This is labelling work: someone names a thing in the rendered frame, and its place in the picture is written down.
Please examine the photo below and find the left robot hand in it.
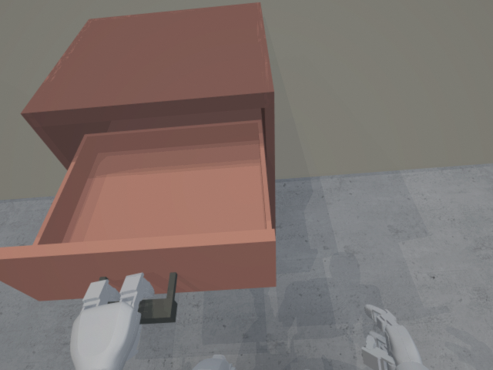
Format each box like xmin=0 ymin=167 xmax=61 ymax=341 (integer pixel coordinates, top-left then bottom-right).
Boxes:
xmin=70 ymin=272 xmax=155 ymax=370

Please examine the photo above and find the handle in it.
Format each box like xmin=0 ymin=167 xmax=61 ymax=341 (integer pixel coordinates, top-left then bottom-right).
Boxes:
xmin=99 ymin=272 xmax=177 ymax=325

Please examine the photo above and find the right robot hand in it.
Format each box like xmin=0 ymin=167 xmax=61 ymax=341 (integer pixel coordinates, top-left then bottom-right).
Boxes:
xmin=361 ymin=304 xmax=423 ymax=370

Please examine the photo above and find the drawer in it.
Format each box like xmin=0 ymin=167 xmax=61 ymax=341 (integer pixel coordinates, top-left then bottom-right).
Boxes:
xmin=0 ymin=119 xmax=277 ymax=301

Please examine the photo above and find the cabinet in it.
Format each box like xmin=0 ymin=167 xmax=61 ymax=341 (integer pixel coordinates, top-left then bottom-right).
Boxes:
xmin=21 ymin=2 xmax=276 ymax=237

